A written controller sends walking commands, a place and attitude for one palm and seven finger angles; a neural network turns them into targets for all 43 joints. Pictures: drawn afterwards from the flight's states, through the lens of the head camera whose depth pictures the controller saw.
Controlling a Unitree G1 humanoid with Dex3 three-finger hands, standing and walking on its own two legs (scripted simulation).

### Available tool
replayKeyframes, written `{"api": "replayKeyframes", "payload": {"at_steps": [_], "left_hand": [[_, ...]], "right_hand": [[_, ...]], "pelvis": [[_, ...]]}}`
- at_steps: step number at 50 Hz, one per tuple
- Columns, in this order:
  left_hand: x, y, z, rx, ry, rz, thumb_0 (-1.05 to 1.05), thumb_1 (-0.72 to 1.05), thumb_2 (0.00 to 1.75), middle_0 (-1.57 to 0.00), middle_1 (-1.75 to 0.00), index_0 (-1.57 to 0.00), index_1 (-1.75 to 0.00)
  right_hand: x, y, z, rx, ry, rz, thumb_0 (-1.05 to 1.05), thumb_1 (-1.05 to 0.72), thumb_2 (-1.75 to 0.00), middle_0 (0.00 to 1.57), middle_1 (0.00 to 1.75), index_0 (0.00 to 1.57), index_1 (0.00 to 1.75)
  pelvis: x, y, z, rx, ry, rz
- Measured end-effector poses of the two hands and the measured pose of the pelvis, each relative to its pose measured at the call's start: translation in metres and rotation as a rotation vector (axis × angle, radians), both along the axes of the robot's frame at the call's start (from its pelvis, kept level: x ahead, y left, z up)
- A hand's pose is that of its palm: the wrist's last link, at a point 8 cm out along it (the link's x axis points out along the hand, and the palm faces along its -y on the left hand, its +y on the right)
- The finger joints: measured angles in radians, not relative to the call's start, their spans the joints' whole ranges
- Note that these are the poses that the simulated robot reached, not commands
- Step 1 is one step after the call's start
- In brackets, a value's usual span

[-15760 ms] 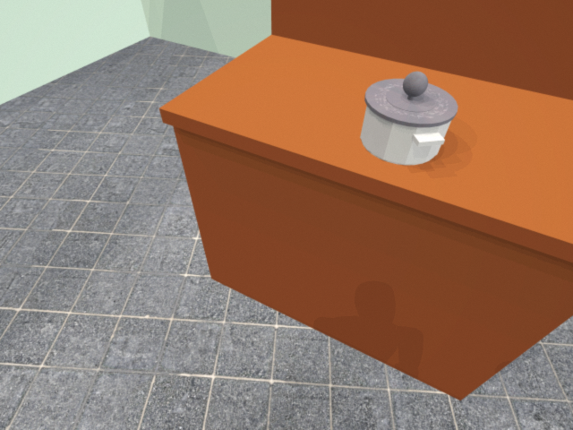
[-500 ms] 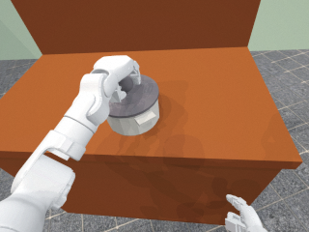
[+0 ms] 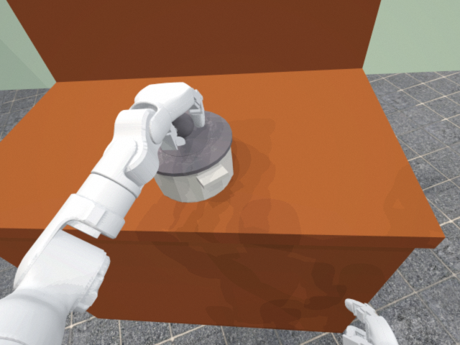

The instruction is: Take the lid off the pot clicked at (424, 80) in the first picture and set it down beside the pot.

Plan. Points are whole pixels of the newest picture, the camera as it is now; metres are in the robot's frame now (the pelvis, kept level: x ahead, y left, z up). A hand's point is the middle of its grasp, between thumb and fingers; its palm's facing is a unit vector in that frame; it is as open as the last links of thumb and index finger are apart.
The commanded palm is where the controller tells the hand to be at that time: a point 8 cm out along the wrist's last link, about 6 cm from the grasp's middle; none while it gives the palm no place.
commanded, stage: close the fingers and squeeze the knob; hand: left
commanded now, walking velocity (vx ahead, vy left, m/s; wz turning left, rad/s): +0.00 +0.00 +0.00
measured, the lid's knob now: (181, 124) +0.46 +0.10 +0.16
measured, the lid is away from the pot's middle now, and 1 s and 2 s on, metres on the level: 0.00 0.01 0.02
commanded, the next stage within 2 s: lift the lid straight up in 0.38 s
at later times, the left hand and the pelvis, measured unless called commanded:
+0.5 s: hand (174, 130) +0.43 +0.10 +0.18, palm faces -0.21 -0.04 -0.98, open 7.3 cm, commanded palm +0.40 +0.11 +0.25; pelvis +0.00 +0.00 +0.00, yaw +0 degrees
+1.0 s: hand (172, 118) +0.42 +0.10 +0.21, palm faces -0.16 -0.01 -0.99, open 7.3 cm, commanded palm +0.40 +0.11 +0.29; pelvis +0.00 +0.00 +0.00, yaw +1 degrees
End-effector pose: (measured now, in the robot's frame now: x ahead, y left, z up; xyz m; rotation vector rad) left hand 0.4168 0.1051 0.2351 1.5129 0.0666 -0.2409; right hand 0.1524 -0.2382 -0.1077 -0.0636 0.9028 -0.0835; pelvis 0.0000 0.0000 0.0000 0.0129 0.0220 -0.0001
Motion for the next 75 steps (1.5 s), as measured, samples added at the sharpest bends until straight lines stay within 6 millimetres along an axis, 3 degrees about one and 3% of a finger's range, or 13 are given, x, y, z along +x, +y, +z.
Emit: {"api": "replayKeyframes", "payload": {"at_steps": [37,57,75], "left_hand": [[0.000,-0.004,0.003,0.023,0.002,-0.025,0.01,0.22,0.84,-0.74,-0.83,-0.74,-0.84],[-0.009,-0.002,0.039,0.029,-0.054,-0.031,0.00,0.19,0.87,-0.76,-0.83,-0.76,-0.84],[0.004,-0.005,0.067,0.037,-0.073,-0.006,0.00,0.19,0.87,-0.76,-0.83,-0.77,-0.84]], "right_hand": [[0.011,0.005,0.002,0.011,-0.032,0.015,0.01,-0.91,-0.90,0.20,0.30,0.20,0.30],[0.025,0.017,0.007,0.022,-0.076,0.067,0.01,-0.91,-0.90,0.20,0.30,0.20,0.30],[-0.002,0.009,0.001,-0.006,-0.045,0.030,0.01,-0.91,-0.90,0.20,0.30,0.20,0.30]], "pelvis": [[0.002,0.000,0.001,-0.001,-0.005,0.002],[-0.003,0.001,0.001,0.000,-0.010,0.011],[-0.008,0.002,0.001,0.002,-0.006,0.008]]}}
